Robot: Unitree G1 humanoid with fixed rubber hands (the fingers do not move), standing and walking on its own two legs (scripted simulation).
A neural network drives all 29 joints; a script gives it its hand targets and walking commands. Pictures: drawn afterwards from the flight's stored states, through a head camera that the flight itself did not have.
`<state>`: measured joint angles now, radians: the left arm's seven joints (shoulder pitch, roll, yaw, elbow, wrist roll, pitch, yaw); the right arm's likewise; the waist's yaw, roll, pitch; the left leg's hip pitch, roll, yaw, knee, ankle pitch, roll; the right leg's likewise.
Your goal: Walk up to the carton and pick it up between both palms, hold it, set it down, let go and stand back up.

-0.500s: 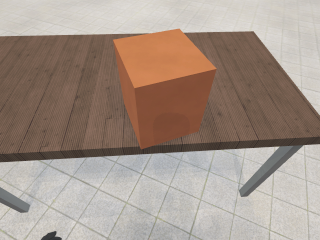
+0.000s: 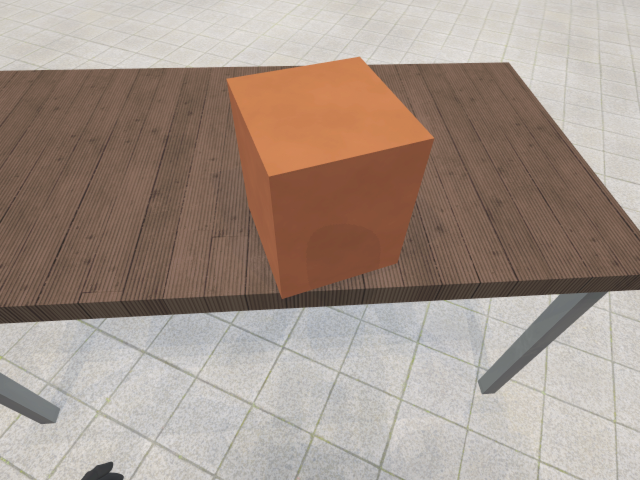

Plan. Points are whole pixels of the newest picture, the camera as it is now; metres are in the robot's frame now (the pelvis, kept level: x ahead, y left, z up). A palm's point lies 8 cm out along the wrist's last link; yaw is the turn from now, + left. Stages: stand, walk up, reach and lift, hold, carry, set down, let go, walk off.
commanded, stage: walk up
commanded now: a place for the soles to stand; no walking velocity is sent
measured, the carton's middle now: (320, 180) +0.52 +0.03 +0.07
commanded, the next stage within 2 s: none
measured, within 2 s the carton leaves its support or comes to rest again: neither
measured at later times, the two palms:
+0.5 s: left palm out of the picture +0.09 +0.31 -0.09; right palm out of the picture +0.09 -0.30 -0.09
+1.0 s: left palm out of the picture +0.09 +0.31 -0.09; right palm out of the picture +0.09 -0.30 -0.09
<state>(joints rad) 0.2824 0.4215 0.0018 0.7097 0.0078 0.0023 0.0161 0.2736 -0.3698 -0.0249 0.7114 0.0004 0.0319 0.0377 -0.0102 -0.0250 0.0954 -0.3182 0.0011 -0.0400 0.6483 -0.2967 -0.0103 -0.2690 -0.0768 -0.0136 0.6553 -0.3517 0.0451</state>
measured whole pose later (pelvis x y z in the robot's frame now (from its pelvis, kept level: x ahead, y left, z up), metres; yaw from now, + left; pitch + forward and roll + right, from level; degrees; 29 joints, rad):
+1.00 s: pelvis +0.00 +0.00 +0.00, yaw +0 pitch -2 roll +0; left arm 0.28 0.42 0.00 0.71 0.01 0.00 0.02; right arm 0.27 -0.37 -0.02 0.71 0.00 0.03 0.04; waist -0.01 -0.03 0.09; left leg -0.32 0.00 -0.04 0.65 -0.30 -0.01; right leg -0.27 -0.08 -0.02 0.65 -0.35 0.05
